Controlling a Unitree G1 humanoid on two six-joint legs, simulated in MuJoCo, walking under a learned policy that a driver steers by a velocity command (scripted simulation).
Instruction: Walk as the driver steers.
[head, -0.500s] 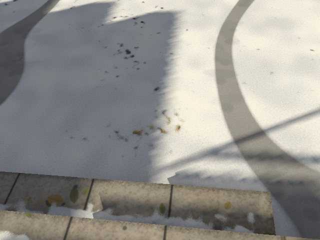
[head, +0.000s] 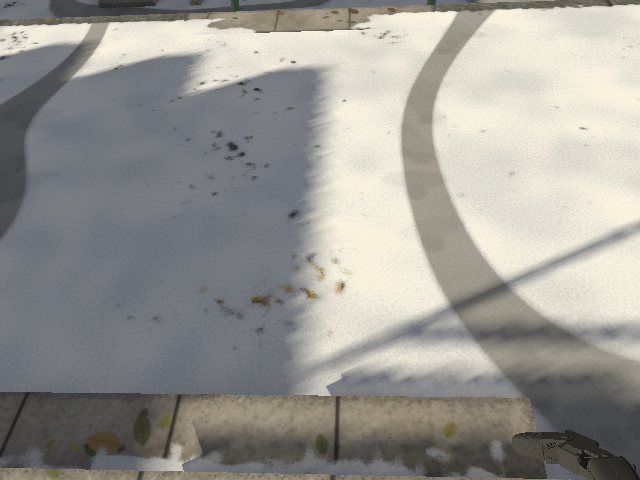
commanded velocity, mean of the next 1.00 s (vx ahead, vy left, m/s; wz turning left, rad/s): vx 0.38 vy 0.00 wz -0.04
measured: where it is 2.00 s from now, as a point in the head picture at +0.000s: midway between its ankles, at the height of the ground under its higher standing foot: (359, 404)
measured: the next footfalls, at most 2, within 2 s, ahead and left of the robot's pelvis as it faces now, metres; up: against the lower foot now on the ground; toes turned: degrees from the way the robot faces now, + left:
left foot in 0.06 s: -0.04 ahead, +0.09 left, +0.14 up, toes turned -1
right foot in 0.68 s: +0.26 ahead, -0.02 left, +0.00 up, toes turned -1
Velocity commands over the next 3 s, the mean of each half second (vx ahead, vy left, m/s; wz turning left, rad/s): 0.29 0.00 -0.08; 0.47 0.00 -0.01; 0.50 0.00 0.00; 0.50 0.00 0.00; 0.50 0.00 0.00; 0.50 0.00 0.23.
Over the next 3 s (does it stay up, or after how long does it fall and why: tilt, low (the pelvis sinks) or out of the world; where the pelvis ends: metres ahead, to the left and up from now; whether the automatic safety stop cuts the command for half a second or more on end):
stays up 1.45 0.02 -0.41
